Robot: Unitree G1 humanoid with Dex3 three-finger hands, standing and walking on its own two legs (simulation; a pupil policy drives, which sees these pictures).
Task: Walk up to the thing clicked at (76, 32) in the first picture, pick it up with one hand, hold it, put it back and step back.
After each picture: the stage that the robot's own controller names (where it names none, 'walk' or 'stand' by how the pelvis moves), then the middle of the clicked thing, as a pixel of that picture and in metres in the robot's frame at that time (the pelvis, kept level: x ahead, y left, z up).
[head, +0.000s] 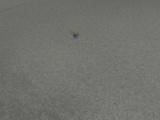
stand; (75, 34) +1.63 +0.12 -0.72
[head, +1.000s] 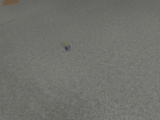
walk; (67, 46) +1.50 +0.33 -0.71
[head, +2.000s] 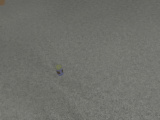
walk; (59, 70) +1.01 +0.35 -0.72
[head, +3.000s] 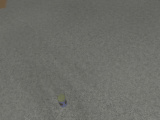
walk; (62, 100) +0.64 +0.27 -0.71
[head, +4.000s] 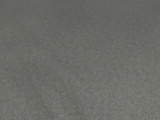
stand; out of the picture +0.42 +0.25 -0.69
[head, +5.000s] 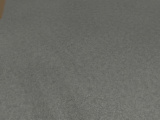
stand; out of the picture +0.38 +0.21 -0.72
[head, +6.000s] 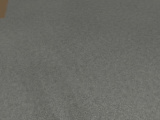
stand; out of the picture +0.39 +0.21 -0.72
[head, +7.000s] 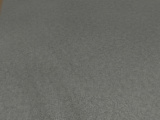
stand; out of the picture +0.38 +0.24 -0.73
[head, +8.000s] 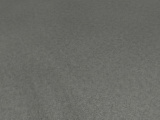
stand; out of the picture +0.37 +0.25 -0.73
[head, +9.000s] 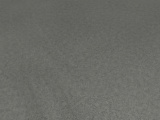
stand; out of the picture +0.36 +0.25 -0.73
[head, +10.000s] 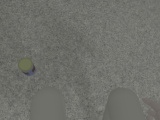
go down; (27, 67) +0.44 +0.27 -0.37
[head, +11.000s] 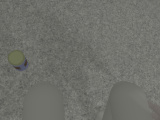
approach; (18, 61) +0.44 +0.29 -0.31
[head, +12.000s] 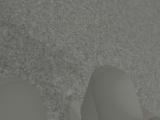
close in; out of the picture +0.42 +0.33 -0.22
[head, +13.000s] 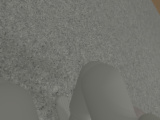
close; out of the picture +0.41 +0.34 -0.22
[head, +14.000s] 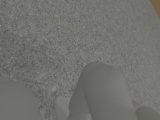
lift; out of the picture +0.39 +0.32 -0.23
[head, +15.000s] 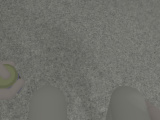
lift; (8, 80) +0.32 +0.27 -0.07
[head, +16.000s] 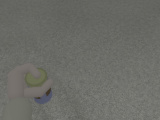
hold; (39, 86) +0.34 +0.17 +0.05
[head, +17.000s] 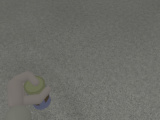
hold; (38, 93) +0.33 +0.18 +0.00
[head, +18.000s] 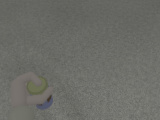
crouch; (40, 93) +0.33 +0.17 +0.00
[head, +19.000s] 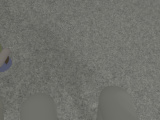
crouch; out of the picture +0.44 +0.27 -0.10
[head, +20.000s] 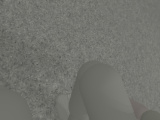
lower; out of the picture +0.41 +0.34 -0.22
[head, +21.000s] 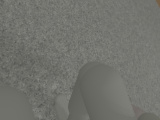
lower; out of the picture +0.40 +0.35 -0.22
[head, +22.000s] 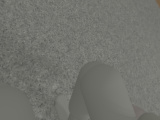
lower; out of the picture +0.40 +0.34 -0.22
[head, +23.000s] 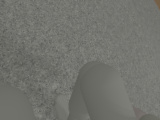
lower; out of the picture +0.40 +0.35 -0.22
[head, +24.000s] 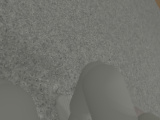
open; out of the picture +0.40 +0.34 -0.22
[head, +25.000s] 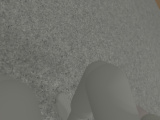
rise; out of the picture +0.40 +0.34 -0.23
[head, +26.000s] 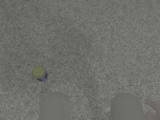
walk; (40, 74) +0.44 +0.26 -0.41
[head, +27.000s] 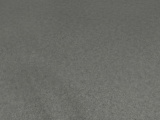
stand; out of the picture +0.37 +0.23 -0.66
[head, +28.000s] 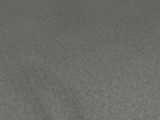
stand; out of the picture +0.38 +0.24 -0.67
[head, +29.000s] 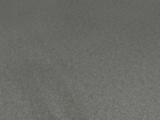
stand; out of the picture +0.39 +0.22 -0.71
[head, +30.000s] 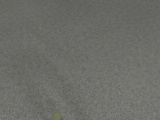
walk; (57, 118) +0.42 +0.20 -0.70
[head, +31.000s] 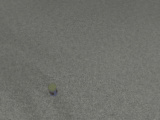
walk; (53, 90) +0.62 +0.23 -0.71
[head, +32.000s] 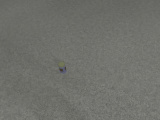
stand; (62, 67) +0.97 +0.30 -0.70
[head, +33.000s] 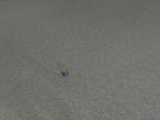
stand; (64, 71) +1.00 +0.23 -0.72
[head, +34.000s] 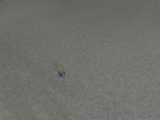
stand; (61, 72) +1.00 +0.25 -0.73
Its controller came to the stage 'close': yes
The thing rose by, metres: 0.71
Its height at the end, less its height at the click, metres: +0.00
